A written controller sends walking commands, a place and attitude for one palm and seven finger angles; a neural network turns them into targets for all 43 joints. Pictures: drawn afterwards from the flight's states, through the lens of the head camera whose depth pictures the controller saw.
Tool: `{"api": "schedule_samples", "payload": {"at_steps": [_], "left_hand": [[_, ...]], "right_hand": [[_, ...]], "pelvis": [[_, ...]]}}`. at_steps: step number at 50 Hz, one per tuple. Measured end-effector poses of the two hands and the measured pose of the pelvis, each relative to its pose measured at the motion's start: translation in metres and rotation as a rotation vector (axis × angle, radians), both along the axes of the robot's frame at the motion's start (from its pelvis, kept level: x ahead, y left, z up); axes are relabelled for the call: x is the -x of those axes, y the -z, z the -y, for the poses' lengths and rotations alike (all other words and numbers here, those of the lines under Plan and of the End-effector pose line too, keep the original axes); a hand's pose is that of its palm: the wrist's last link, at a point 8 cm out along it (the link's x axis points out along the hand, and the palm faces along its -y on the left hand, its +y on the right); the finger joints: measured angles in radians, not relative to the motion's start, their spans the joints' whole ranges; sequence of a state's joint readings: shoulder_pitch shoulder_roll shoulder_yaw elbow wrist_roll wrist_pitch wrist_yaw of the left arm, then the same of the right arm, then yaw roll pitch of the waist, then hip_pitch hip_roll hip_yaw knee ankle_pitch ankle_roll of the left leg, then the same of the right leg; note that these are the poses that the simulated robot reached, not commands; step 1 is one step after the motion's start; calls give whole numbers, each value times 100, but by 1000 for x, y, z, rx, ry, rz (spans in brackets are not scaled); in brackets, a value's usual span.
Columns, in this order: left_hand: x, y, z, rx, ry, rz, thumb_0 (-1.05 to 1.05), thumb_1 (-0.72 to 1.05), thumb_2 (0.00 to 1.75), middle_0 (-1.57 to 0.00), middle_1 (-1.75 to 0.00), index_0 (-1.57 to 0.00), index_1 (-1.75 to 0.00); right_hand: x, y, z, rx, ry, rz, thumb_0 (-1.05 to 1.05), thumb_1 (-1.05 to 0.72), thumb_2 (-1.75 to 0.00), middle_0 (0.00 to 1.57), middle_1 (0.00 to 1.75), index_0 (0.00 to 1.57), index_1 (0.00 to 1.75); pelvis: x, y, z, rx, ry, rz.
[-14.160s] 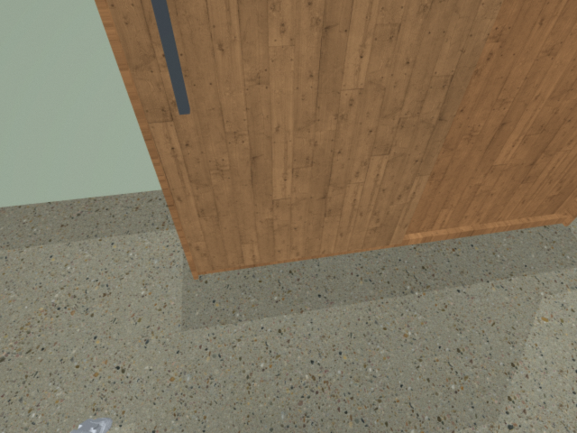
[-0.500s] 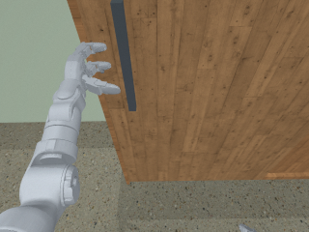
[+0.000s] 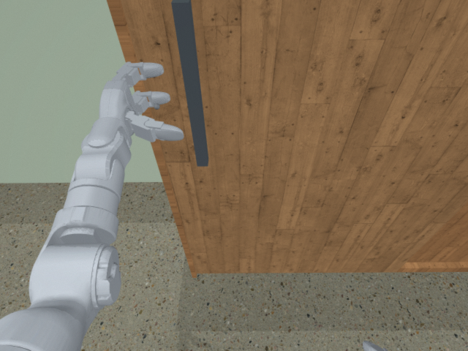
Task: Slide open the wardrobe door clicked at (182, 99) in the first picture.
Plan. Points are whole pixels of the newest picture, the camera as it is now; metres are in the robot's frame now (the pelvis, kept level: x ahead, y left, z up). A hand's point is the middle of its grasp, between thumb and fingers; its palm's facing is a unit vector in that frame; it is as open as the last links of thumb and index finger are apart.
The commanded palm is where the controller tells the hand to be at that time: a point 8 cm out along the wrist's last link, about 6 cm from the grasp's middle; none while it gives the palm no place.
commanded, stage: feel for the door with the fingertips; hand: left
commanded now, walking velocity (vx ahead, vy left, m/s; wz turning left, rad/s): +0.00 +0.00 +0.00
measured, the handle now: (195, 93) +0.52 +0.08 +0.19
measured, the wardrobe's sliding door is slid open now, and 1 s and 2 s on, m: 0.00 0.00 0.00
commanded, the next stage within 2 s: slide the fingers in behind the handle in 0.82 s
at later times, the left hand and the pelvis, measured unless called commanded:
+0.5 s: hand (171, 104) +0.45 +0.11 +0.21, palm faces +0.03 -1.00 +0.01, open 14.0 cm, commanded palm +0.43 +0.16 +0.20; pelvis -0.01 +0.00 +0.00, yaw +0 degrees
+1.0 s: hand (175, 97) +0.48 +0.11 +0.20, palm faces +0.01 -1.00 +0.01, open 13.8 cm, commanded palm +0.45 +0.16 +0.20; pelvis -0.01 +0.00 +0.00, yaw +0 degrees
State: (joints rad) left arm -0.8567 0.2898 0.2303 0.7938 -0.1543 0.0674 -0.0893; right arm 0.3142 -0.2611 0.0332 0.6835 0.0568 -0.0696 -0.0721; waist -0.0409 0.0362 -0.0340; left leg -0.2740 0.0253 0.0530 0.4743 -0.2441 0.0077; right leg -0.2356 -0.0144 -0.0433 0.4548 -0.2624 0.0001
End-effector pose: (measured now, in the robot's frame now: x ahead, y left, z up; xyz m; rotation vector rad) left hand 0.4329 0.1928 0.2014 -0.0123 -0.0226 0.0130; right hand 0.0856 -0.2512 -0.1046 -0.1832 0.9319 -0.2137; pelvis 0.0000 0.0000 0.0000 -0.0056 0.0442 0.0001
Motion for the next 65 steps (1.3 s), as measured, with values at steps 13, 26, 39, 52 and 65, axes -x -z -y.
{"api": "schedule_samples", "payload": {"at_steps": [13,26,39,52,65], "left_hand": [[4,1,27,12,14,11,-2,-51,29,-30,-120,-30,-120],[2,-7,26,-5,-11,-2,-2,-51,29,-30,-120,-30,-120],[-20,-2,32,11,-7,-24,-2,-51,29,-30,-120,-30,-120],[-26,-1,28,1,2,1,-2,-51,30,-35,-124,-33,-123],[-24,2,35,-19,12,-12,-2,-51,29,-32,-122,-31,-122]], "right_hand": [[2,1,-4,-16,5,11,1,-91,-90,20,30,21,30],[-3,-2,-5,-12,-13,31,1,-90,-90,21,30,21,30],[33,6,4,8,20,-56,1,-91,-90,21,30,21,30],[65,11,7,5,60,-140,1,-91,-90,20,30,21,30],[35,9,0,-6,18,-73,1,-91,-90,20,30,21,30]], "pelvis": [[2,0,-1,-1,9,7],[7,0,2,-1,-1,10],[10,2,2,-1,0,-25],[6,2,0,3,6,-40],[6,3,-2,3,-3,-43]]}}
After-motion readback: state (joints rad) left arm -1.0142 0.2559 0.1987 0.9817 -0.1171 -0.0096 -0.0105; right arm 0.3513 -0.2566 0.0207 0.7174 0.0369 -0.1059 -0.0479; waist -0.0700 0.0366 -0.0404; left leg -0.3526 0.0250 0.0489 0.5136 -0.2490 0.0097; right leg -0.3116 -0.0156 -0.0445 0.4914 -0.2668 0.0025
